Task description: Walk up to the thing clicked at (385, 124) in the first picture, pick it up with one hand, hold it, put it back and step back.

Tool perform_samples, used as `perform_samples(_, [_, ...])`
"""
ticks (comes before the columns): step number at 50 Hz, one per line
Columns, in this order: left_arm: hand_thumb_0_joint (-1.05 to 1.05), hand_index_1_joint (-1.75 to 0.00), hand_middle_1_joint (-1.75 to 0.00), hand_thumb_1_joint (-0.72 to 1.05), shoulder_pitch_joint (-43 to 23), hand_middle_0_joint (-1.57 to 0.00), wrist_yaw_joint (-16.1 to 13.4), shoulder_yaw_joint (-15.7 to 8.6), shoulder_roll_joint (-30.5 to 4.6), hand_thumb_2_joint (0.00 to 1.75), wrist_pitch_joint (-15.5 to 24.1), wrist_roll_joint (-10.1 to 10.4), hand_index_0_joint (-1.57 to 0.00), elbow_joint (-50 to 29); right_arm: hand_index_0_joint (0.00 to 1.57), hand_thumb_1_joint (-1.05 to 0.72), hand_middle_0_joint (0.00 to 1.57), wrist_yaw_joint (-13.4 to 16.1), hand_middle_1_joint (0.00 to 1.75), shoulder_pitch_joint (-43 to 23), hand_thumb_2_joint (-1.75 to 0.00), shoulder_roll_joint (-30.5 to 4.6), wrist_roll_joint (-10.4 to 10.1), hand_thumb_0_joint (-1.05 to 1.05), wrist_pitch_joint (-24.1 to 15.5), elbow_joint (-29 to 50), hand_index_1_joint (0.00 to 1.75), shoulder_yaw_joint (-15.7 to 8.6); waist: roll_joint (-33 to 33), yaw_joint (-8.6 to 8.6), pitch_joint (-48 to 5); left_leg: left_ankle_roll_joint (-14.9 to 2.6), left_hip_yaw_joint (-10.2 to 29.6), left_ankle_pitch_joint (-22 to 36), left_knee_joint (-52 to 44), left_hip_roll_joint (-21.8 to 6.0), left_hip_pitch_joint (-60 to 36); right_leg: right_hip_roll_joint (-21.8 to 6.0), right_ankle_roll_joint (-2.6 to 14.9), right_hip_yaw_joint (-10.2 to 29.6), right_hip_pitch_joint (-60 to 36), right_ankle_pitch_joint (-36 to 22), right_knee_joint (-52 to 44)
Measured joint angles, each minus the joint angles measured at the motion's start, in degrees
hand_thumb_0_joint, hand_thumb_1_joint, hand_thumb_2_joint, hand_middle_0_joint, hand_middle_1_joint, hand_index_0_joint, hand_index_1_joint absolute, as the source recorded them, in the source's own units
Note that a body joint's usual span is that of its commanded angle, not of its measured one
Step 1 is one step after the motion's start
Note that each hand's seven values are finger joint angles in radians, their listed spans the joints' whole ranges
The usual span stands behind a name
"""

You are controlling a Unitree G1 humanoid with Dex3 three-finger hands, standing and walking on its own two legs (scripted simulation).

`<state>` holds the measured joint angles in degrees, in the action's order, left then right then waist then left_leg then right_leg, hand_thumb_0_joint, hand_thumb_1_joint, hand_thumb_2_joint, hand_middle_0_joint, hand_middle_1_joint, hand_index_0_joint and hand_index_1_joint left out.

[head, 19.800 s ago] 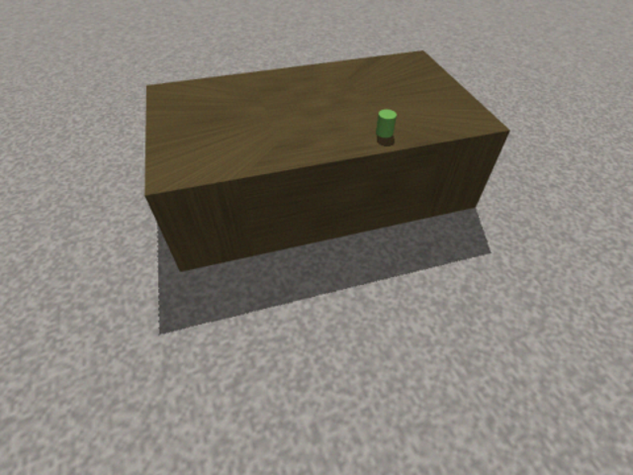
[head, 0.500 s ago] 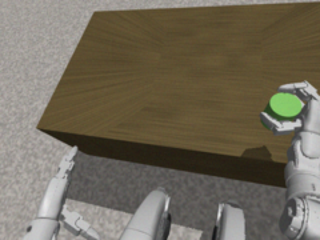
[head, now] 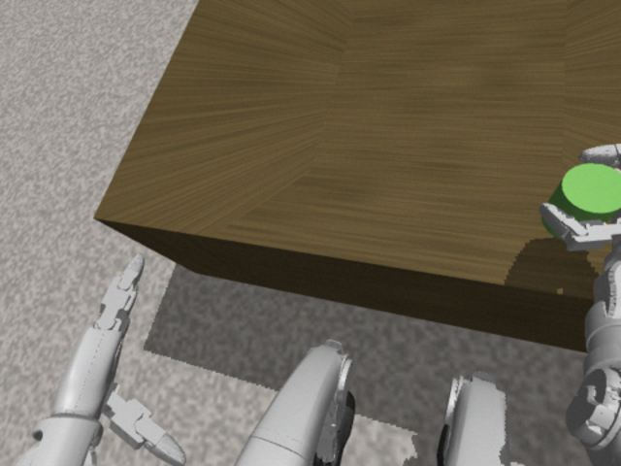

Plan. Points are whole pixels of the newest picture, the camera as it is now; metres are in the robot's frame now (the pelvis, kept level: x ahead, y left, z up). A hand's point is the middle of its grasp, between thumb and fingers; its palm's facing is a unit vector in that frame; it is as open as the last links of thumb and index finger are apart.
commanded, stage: lower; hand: right
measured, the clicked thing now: (581, 204) +0.48 -0.21 -0.06
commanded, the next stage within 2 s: loosen in 1.06 s
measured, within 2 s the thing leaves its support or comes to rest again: rests again in 0.94 s
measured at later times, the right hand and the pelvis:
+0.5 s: hand (574, 209) +0.49 -0.21 -0.09, palm faces +0.16 +0.99 +0.02, open 9.7 cm; pelvis -0.01 +0.00 -0.03, yaw +1 degrees
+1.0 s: hand (567, 215) +0.49 -0.21 -0.11, palm faces +0.16 +0.99 +0.02, open 9.7 cm; pelvis -0.01 +0.00 -0.05, yaw +2 degrees
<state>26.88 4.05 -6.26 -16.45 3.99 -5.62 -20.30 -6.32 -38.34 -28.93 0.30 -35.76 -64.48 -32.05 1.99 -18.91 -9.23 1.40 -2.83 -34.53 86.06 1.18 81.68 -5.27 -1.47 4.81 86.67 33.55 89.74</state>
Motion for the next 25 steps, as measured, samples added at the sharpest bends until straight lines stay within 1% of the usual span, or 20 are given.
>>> perform_samples(5, [-0.01, -0.06, -0.05, -0.53, 0.32, -0.06, 0.27, -0.30, -0.27, 0.06, 0.54, -0.02, -0.05, -1.62, 0.78, 0.43, 0.75, -0.15, 1.13, -0.12, -1.10, -0.91, 0.27, 0.00, -0.02, 0.36, 1.14, -0.51, 0.09, -0.79, 0.09, 0.00, -0.29, -0.34, 1.55, 0.11, 1.85, -0.03, -0.05, 0.45, 2.05, 0.37, 1.75])
perform_samples(11, [-0.01, -0.06, -0.05, -0.54, 0.70, -0.06, 0.67, -0.39, -0.30, 0.06, 0.93, -0.07, -0.05, -2.69, 0.77, 0.43, 0.75, -0.25, 1.13, -0.02, -1.10, -1.51, 0.53, 0.00, 0.24, 0.85, 1.15, -1.05, -0.05, -1.18, -0.16, 0.03, -0.34, -0.71, 3.27, 0.27, 3.89, -0.13, -0.06, 0.67, 4.11, 0.80, 3.56])
perform_samples(19, [-0.01, -0.06, -0.05, -0.54, 0.86, -0.06, 0.74, -2.14, -1.36, 0.07, 1.19, 0.33, -0.05, -4.27, 0.77, 0.42, 0.75, -0.09, 1.14, -0.33, -1.10, -2.18, 0.63, 0.00, 0.77, 0.82, 1.15, -1.57, 0.06, -1.65, -0.11, 0.13, -0.35, -0.90, 4.91, 0.41, 5.65, -0.19, 0.02, 0.86, 5.90, 1.07, 5.29])
perform_samples(25, [-0.01, -0.06, -0.05, -0.54, 0.93, -0.06, 0.83, -2.64, -1.82, 0.07, 1.40, 0.48, -0.05, -5.79, 0.77, 0.42, 0.75, 0.08, 1.14, -0.58, -1.10, -2.85, 1.12, 0.00, 0.82, 0.51, 1.15, -1.80, 0.32, -2.22, -0.07, 0.11, -0.42, -1.06, 6.08, 0.42, 6.71, -0.15, -0.02, 1.03, 6.99, 1.18, 6.44])
